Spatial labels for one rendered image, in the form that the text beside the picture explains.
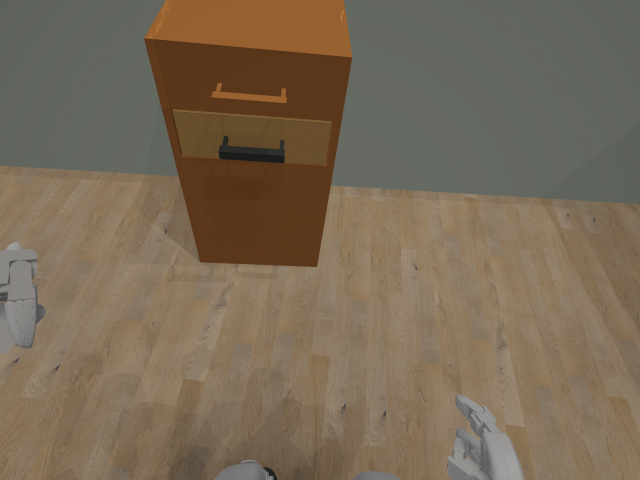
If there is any cabinet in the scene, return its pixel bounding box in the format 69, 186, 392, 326
144, 0, 352, 267

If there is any left robot shin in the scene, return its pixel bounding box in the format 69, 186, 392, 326
240, 460, 266, 472

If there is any robot right hand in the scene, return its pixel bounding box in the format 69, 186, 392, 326
448, 395, 525, 480

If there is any robot left hand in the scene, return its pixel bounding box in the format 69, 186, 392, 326
0, 242, 46, 355

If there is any drawer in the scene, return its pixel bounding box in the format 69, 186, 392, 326
173, 109, 331, 165

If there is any handle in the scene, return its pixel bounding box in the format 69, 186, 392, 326
219, 136, 285, 163
211, 91, 287, 113

